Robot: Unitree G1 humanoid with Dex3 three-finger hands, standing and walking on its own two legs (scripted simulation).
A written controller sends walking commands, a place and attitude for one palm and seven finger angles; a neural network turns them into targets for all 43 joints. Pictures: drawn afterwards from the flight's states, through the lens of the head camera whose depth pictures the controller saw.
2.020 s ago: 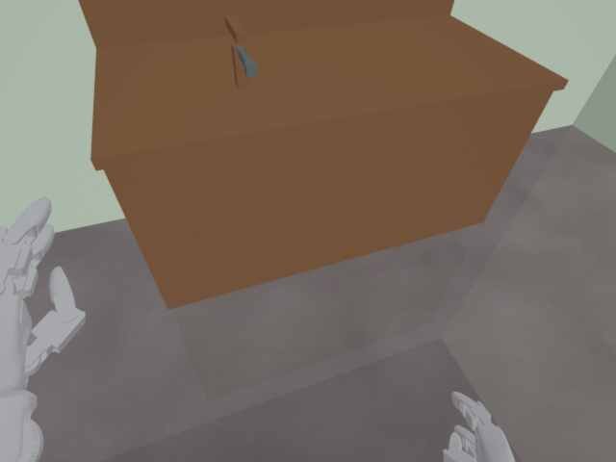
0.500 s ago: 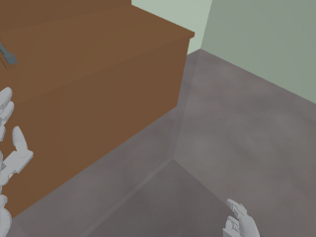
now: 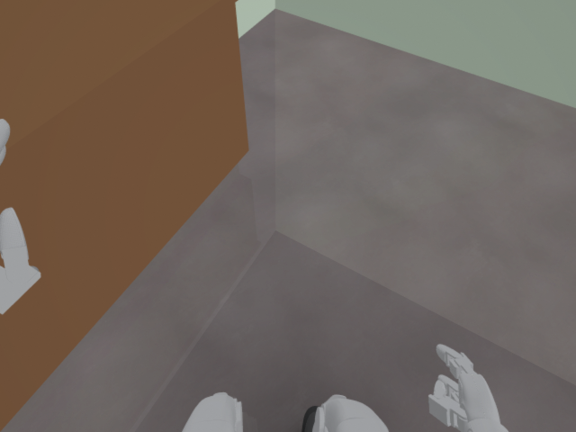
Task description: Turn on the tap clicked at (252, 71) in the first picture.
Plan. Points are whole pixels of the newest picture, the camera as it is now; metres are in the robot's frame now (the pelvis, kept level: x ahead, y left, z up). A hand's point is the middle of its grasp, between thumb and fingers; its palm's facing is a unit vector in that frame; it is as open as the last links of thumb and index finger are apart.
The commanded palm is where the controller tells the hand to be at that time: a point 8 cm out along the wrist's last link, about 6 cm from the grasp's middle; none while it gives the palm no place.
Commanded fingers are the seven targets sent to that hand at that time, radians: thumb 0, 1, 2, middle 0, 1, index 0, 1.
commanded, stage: turn to face it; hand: left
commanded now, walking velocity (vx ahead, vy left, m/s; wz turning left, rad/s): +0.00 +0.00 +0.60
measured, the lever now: out of the picture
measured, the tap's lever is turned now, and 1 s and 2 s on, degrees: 0 0 0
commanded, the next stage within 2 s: take the last steps up to it in 0.84 s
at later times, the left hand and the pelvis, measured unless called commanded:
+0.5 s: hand out of the picture +0.12 +0.26 +0.21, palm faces +0.60 -0.68 -0.42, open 7.4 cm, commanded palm +0.06 +0.28 +0.20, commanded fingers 0.00 0.90 0.90 -0.20 -0.30 -0.20 -0.30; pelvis -0.02 -0.03 +0.02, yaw +16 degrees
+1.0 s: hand out of the picture -0.02 +0.24 +0.20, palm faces +0.77 -0.51 -0.39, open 7.4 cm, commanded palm -0.09 +0.25 +0.20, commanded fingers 0.00 0.90 0.90 -0.20 -0.30 -0.20 -0.30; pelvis -0.09 -0.07 +0.01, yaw +30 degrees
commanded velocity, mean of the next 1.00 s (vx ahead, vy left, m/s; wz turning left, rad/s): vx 0.02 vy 0.00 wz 0.45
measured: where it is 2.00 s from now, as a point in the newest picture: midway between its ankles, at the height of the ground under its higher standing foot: outside the picture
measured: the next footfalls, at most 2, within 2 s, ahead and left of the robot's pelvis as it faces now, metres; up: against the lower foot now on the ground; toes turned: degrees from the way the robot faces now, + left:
left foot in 0.10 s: +0.10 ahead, +0.12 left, +0.00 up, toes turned +9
right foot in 0.54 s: +0.00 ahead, -0.15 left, +0.00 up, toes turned +15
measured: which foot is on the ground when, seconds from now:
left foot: up 0.00-0.08, down 0.10-0.54, up 0.56-0.90, down 0.92-1.00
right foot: down 0.00-0.14, up 0.16-0.52, down 0.54-0.94, up 0.96-1.00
